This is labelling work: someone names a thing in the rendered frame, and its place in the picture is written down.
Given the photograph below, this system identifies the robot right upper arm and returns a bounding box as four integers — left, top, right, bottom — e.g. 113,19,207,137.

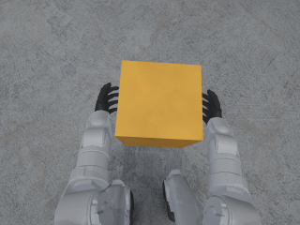
202,194,262,225

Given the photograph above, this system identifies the right robot shin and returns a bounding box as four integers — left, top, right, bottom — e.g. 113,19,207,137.
168,169,188,212

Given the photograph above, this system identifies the robot left forearm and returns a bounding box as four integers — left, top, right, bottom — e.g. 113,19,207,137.
53,110,113,225

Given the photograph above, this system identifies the robot left hand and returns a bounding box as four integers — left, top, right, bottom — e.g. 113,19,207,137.
95,82,119,114

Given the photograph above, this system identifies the robot left upper arm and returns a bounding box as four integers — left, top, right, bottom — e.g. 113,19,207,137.
54,188,113,225

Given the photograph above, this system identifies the carton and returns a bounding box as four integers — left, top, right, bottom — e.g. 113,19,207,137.
114,60,203,148

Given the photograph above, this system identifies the robot right hand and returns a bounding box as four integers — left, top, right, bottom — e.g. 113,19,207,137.
202,89,222,125

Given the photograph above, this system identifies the robot right foot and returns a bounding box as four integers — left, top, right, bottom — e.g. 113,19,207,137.
162,178,175,222

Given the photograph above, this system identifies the robot right forearm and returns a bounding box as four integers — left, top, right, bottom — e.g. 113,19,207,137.
204,117,257,210

